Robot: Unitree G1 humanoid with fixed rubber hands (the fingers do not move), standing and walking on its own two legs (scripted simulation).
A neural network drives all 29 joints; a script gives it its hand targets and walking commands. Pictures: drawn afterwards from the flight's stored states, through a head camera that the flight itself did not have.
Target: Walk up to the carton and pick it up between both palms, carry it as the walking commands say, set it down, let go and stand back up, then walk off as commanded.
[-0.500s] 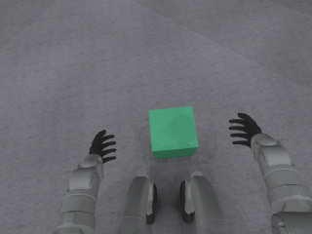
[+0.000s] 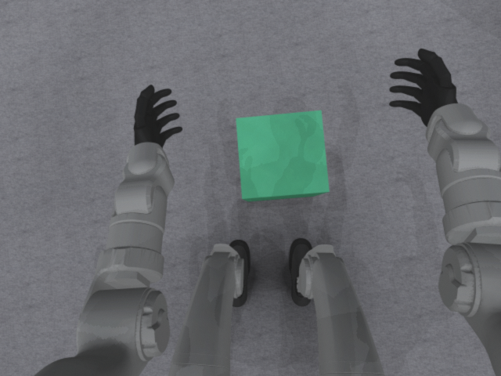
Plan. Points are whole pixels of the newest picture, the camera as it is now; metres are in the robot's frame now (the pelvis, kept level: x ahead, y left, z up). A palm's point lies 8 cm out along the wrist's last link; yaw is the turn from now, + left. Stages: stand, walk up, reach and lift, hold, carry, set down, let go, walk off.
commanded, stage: reach and lift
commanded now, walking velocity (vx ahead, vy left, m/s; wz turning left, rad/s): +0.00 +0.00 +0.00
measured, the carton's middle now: (279, 162) +0.46 -0.02 -0.51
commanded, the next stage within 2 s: none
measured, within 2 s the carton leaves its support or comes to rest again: neither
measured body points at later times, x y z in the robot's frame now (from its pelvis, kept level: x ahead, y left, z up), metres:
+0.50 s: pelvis +0.03 -0.01 -0.06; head +0.32 -0.02 +0.28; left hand +0.46 +0.20 -0.19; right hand +0.50 -0.21 -0.20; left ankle +0.09 +0.11 -0.60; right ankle +0.10 -0.10 -0.60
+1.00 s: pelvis -0.05 -0.01 -0.20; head +0.32 -0.02 +0.03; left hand +0.45 +0.18 -0.38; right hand +0.50 -0.20 -0.38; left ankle +0.09 +0.11 -0.60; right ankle +0.10 -0.10 -0.60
